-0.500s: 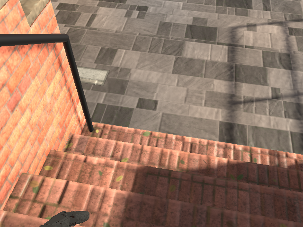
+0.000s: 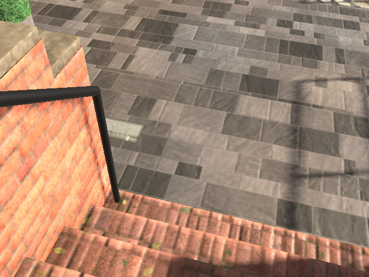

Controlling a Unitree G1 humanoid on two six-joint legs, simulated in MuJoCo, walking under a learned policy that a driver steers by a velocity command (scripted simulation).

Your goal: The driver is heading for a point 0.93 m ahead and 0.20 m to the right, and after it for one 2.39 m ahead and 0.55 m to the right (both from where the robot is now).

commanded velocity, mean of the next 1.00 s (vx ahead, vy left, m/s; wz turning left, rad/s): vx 0.02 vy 0.00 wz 0.00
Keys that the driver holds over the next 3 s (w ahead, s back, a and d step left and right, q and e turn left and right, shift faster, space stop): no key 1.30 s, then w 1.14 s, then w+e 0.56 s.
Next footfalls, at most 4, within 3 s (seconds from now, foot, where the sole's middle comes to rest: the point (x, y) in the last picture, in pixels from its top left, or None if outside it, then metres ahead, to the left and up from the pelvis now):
2.14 right None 0.38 -0.09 -0.96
2.64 left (148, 271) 0.71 0.18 -1.14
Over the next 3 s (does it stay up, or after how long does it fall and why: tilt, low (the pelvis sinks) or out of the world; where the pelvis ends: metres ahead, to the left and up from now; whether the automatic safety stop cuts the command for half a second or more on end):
stays up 0.73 0.06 -0.42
